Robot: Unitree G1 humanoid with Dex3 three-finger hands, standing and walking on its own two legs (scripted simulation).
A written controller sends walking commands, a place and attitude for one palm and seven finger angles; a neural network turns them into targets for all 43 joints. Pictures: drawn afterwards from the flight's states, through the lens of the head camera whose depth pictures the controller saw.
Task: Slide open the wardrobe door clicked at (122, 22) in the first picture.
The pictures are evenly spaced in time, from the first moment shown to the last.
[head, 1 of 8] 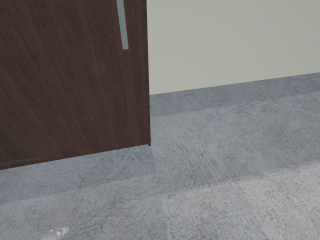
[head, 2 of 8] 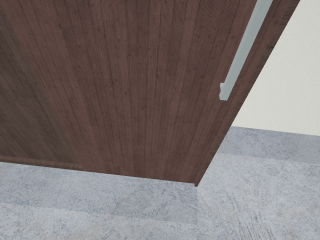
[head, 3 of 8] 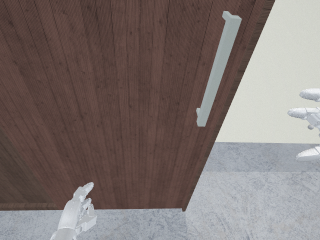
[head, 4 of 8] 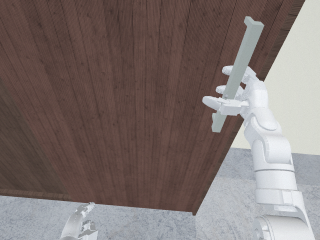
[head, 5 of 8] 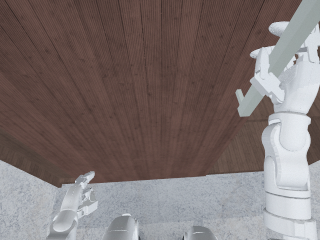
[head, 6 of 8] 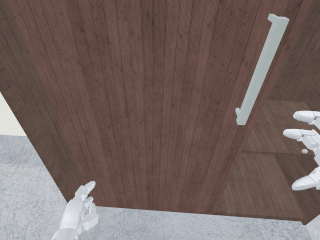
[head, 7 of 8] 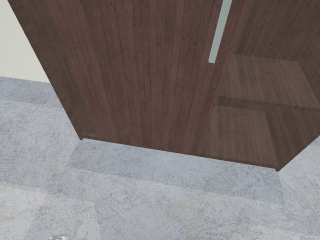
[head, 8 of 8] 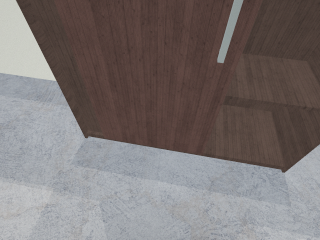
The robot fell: no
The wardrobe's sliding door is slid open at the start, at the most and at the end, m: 0.00 0.56 0.56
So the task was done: yes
